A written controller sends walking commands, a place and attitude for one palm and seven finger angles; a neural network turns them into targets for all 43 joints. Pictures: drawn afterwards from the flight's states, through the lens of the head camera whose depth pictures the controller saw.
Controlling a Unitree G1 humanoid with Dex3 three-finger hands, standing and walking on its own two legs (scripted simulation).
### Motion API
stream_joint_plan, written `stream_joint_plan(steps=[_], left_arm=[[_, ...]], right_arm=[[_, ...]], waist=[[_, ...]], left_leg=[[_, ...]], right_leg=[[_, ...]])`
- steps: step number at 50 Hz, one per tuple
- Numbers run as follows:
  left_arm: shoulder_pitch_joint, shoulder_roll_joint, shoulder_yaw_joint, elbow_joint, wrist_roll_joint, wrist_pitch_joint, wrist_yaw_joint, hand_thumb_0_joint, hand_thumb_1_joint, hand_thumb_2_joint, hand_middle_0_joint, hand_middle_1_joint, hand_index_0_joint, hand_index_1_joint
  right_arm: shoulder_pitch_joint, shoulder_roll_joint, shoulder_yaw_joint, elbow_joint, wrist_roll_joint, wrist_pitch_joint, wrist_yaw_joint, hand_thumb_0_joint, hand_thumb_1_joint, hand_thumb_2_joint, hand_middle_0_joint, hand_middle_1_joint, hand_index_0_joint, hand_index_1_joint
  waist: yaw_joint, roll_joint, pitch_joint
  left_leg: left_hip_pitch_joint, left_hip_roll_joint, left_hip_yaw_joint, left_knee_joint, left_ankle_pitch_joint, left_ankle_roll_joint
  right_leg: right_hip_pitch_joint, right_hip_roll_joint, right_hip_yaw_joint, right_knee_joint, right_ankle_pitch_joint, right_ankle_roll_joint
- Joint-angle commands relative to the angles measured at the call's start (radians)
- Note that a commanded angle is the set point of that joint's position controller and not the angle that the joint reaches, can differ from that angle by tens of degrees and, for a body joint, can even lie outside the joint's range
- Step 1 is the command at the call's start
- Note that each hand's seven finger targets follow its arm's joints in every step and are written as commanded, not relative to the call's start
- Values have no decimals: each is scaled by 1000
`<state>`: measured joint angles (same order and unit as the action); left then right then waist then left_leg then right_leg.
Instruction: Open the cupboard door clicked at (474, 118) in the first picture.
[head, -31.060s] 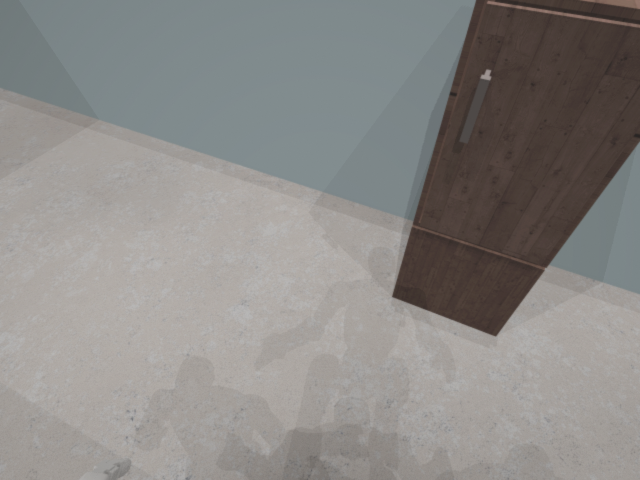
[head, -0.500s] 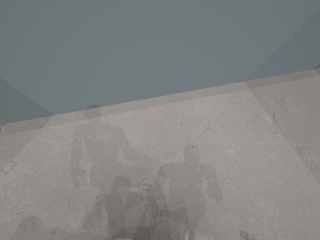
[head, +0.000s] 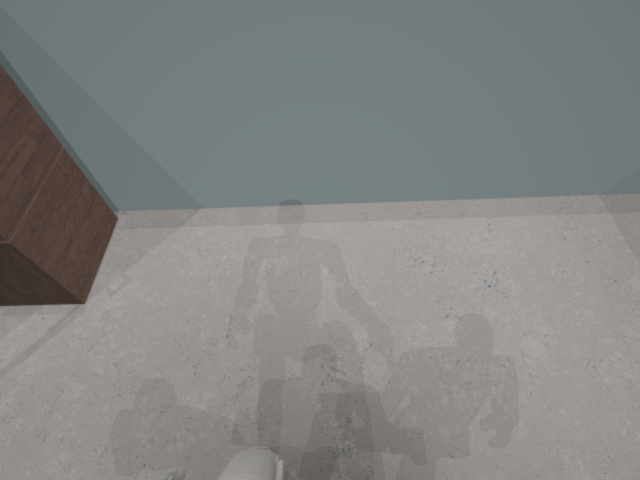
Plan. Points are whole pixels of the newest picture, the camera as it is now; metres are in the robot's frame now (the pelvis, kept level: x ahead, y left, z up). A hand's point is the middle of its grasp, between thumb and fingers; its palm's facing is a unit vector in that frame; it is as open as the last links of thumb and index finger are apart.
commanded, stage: turn to face it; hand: left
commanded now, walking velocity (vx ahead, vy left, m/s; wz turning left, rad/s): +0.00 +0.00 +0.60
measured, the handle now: out of the picture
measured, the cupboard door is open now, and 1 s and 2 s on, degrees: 51 51 51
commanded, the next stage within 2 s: take the last steps up to it in 1.54 s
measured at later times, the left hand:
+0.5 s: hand out of the picture +0.04 +0.25 -0.16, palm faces +0.30 -0.92 -0.26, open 7.4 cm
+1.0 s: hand out of the picture -0.05 +0.16 -0.17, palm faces +0.60 -0.75 -0.26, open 7.3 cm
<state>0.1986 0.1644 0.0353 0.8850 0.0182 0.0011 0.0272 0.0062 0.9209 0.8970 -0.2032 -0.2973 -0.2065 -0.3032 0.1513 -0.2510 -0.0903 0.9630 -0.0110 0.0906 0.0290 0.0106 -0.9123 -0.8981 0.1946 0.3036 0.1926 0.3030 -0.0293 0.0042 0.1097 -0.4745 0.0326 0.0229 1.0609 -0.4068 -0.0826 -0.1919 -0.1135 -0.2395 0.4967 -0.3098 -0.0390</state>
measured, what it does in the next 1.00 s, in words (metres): steps on the spot, turning left: left foot, then right foot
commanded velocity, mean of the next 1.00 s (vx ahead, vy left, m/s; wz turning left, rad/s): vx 0.00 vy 0.00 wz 0.59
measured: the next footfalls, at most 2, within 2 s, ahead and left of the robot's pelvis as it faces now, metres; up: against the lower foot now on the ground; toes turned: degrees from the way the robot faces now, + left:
left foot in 0.20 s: +0.03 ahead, +0.14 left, +0.00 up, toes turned +14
right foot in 0.62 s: +0.09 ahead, -0.11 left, +0.00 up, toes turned +18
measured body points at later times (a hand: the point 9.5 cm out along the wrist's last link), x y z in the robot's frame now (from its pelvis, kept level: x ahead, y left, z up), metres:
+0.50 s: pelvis +0.00 +0.01 +0.00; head +0.06 +0.03 +0.44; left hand +0.03 +0.30 -0.14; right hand +0.15 -0.20 -0.15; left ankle -0.01 +0.13 -0.74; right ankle +0.04 -0.14 -0.69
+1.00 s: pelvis +0.02 -0.04 -0.01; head +0.07 -0.01 +0.44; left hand -0.08 +0.20 -0.15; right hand +0.25 -0.19 -0.15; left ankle -0.06 +0.08 -0.70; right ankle +0.05 -0.12 -0.74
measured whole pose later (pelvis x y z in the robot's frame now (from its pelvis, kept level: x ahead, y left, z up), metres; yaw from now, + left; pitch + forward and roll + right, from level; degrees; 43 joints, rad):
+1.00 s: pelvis +0.02 -0.04 -0.01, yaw +37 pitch +0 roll +2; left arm 0.23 0.19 0.04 0.90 0.03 0.00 0.02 0.01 0.92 0.90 -0.20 -0.30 -0.21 -0.30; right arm 0.12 -0.25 -0.08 0.96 -0.01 0.09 0.03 0.01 -0.91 -0.90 0.19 0.30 0.19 0.30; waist 0.00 -0.02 0.11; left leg -0.41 0.04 0.06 0.88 -0.44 -0.07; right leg -0.18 -0.14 -0.30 0.53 -0.34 -0.02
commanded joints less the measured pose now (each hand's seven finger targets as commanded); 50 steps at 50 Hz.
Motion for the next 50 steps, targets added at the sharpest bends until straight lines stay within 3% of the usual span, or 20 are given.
stream_joint_plan(steps=[1, 5, 8, 9, 10, 11, 12, 14, 17, 24, 27, 29, 30, 31, 32, 33, 35, 38, 45, 50], left_arm=[[102, 214, 63, -31, 7, -18, 10, 0, 900, 900, -200, -300, -200, -300], [98, 242, 76, -24, 12, -12, 4, 0, 900, 900, -200, -300, -200, -300], [52, 247, 81, -29, 3, -8, -6, 0, 900, 900, -200, -300, -200, -300], [41, 216, 77, -49, -4, -4, -11, 0, 900, 900, -200, -300, -200, -300], [-15, 142, 52, -100, -10, 2, -17, 0, 900, 900, -200, -300, -200, -300], [-75, 169, 48, -124, 2, 18, -8, 0, 900, 900, -200, -300, -200, -300], [-94, 172, 50, -127, 4, 20, -8, 0, 900, 900, -200, -300, -200, -300], [-64, 168, 60, -74, 4, 27, -13, 0, 900, 900, -200, -300, -200, -300], [-16, 166, 61, -45, 5, 31, -23, 0, 900, 900, -200, -300, -200, -300], [-77, 141, 49, -85, -1, 26, -17, 0, 900, 900, -200, -300, -200, -300], [-36, 144, 49, -84, -7, 17, -14, 0, 900, 900, -200, -300, -200, -300], [37, 151, 55, -65, -11, 5, -11, 0, 900, 900, -200, -300, -200, -300], [84, 201, 65, -56, -4, -7, -4, 0, 900, 900, -200, -300, -200, -300], [107, 302, 86, -52, 12, -14, 6, 0, 900, 900, -200, -300, -200, -300], [92, 322, 80, -61, 7, -7, 10, 0, 900, 900, -200, -300, -200, -300], [29, 259, 68, -69, 5, -9, 13, 0, 900, 900, -200, -300, -200, -300], [-60, 198, 47, -88, -2, -8, 9, 0, 900, 900, -200, -300, -200, -300], [-32, 178, 42, -84, -2, -18, 8, 0, 900, 900, -200, -300, -200, -300], [108, 205, 57, -34, 4, -19, 9, 0, 900, 900, -200, -300, -200, -300], [107, 245, 75, -20, 13, -14, 3, 0, 900, 900, -200, -300, -200, -300]], right_arm=[[-100, -27, 10, -99, -3, -31, 2, 0, -900, -900, 200, 300, 200, 300], [-100, -29, 14, -113, 1, -44, 2, 0, -900, -900, 200, 300, 200, 300], [10, -71, 0, -97, -5, -55, 0, 0, -900, -900, 200, 300, 200, 300], [89, -152, -20, -79, -12, -64, -5, 0, -900, -900, 200, 300, 200, 300], [153, -261, -47, -74, -16, -67, -16, 0, -900, -900, 200, 300, 200, 300], [188, -270, -42, -52, -9, -59, -25, 0, -900, -900, 200, 300, 200, 300], [152, -242, -32, -66, -11, -63, -31, 0, -900, -900, 200, 300, 200, 300], [30, -192, -20, -105, -14, -68, -45, 0, -900, -900, 200, 300, 200, 300], [-2, -167, -7, -117, -10, -78, -45, 0, -900, -900, 200, 300, 200, 300], [43, -175, -21, -101, -18, -72, -37, 0, -900, -900, 200, 300, 200, 300], [14, -180, -27, -111, -16, -65, -36, 0, -900, -900, 200, 300, 200, 300], [-18, -164, -31, -122, -9, -62, -36, 0, -900, -900, 200, 300, 200, 300], [-17, -127, -28, -129, 1, -64, -31, 0, -900, -900, 200, 300, 200, 300], [0, -54, -18, -146, 8, -65, -26, 0, -900, -900, 200, 300, 200, 300], [-21, -96, -26, -153, -1, -59, -24, 0, -900, -900, 200, 300, 200, 300], [-8, -103, -28, -131, -6, -48, -20, 0, -900, -900, 200, 300, 200, 300], [9, -86, -27, -88, -11, -31, -10, 0, -900, -900, 200, 300, 200, 300], [12, -54, -13, -75, -6, -27, 1, 0, -900, -900, 200, 300, 200, 300], [-91, -35, 3, -91, -5, -27, 0, 0, -900, -900, 200, 300, 200, 300], [-98, -27, 15, -104, 2, -47, 0, 0, -900, -900, 200, 300, 200, 300]], waist=[[70, -171, -127], [72, -195, -140], [-5, -128, -175], [-53, 63, -231], [-90, 345, -222], [-93, 217, -232], [-70, 148, -197], [-22, 218, -146], [18, 115, -143], [-3, 144, -154], [16, 195, -170], [59, 155, -195], [82, 33, -214], [92, -287, -227], [93, -288, -192], [55, -218, -147], [9, -195, -84], [7, -183, -105], [69, -176, -124], [72, -200, -140]], left_leg=[[-59, 5, 51, -150, -28, 11], [46, -7, 92, -321, -36, 39], [282, -23, 94, -559, 158, 68], [454, 109, -93, -644, 366, 133], [534, 371, -458, -697, 769, 286], [511, 412, -435, -678, 828, 346], [442, 368, -378, -689, 693, 330], [343, 262, -300, -712, 565, 273], [312, 190, -236, -728, 522, 229], [301, 169, -301, -703, 471, 244], [254, 152, -338, -655, 513, 234], [161, 108, -333, -583, 471, 191], [35, 43, -284, -493, 307, 135], [-150, -111, -89, -248, -80, 49], [-133, -88, -83, -8, -225, 43], [-127, -45, -120, 122, -157, 49], [-129, -18, -82, 217, -29, 25], [-125, -9, -38, 158, 38, 7], [-97, 1, 28, -81, -21, 5], [52, -18, 89, -334, -39, 39]], right_leg=[[209, -262, 129, -89, 643, -65], [183, -295, 108, -35, 644, -69], [48, -264, 25, 140, 520, 3], [-125, -187, -6, 342, 288, 61], [-404, -30, 30, 576, -362, 132], [-431, -23, 177, 658, -379, 112], [-417, -35, 201, 668, -314, 105], [-409, -25, 235, 692, -183, 118], [-366, 1, 233, 669, -75, 126], [-275, 53, 218, 390, -121, 130], [-149, 94, 202, 219, -106, 120], [32, 99, 196, -6, 49, 111], [193, 2, 277, -141, 110, 92], [301, -286, 555, -211, 190, -5], [146, -419, 602, -217, 290, -96], [71, -356, 499, -207, 256, -112], [20, -238, 357, -189, 290, -67], [91, -193, 208, -152, 470, -34], [220, -251, 145, -103, 650, -58], [187, -285, 115, -30, 667, -68]])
